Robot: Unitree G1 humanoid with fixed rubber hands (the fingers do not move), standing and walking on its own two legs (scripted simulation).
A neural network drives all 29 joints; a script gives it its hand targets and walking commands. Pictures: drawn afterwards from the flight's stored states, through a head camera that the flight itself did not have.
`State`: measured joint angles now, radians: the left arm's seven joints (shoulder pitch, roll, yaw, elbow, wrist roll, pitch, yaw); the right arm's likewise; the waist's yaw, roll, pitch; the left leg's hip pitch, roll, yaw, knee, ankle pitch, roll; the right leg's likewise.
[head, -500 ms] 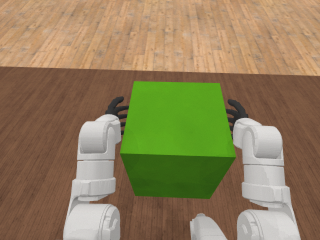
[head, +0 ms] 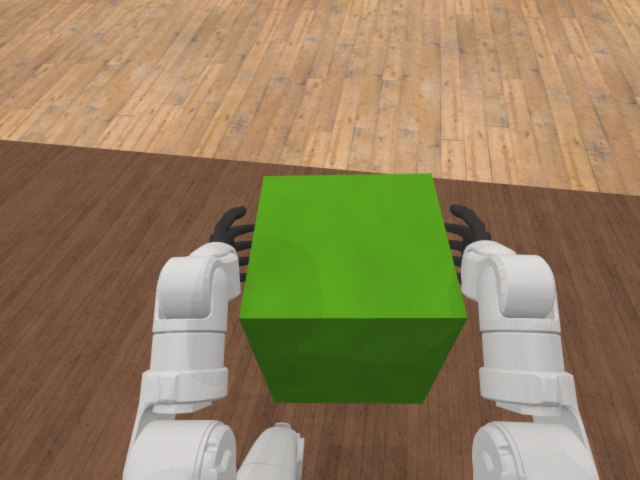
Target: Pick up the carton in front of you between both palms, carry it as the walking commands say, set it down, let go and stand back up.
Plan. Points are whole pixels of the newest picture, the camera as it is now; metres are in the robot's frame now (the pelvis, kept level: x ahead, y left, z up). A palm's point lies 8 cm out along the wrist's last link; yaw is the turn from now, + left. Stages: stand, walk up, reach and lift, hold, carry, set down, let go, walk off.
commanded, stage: carry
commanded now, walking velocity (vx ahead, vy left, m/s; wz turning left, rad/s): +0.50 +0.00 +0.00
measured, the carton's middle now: (347, 296) +0.34 +0.02 +0.01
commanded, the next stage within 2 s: none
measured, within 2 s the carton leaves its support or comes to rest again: neither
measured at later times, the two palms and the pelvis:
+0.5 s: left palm (269, 115) +0.66 +0.17 +0.05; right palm (444, 127) +0.64 -0.13 +0.05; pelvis +0.30 +0.04 -0.04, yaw -2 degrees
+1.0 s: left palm (302, 62) +0.93 +0.14 +0.00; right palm (435, 60) +0.95 -0.16 -0.01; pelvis +0.59 -0.02 -0.09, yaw +0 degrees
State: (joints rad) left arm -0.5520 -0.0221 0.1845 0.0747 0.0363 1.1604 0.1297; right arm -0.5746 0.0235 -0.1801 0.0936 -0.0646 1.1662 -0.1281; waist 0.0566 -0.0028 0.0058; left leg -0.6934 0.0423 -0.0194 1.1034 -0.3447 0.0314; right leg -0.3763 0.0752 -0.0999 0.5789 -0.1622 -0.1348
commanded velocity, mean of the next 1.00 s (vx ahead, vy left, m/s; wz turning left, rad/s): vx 0.50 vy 0.00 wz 0.00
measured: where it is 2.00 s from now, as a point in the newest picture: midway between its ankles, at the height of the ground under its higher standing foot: (353, 232)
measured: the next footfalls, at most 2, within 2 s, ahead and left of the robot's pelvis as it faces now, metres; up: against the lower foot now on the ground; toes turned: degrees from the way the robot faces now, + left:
left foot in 0.28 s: +0.35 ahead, +0.08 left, -0.04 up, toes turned +0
right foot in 0.80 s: +0.66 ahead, -0.05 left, -0.08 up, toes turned -3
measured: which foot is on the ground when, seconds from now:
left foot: up 0.00-0.26, down 0.28-0.82, up 0.84-1.00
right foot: down 0.00-0.28, up 0.30-0.78, down 0.80-1.00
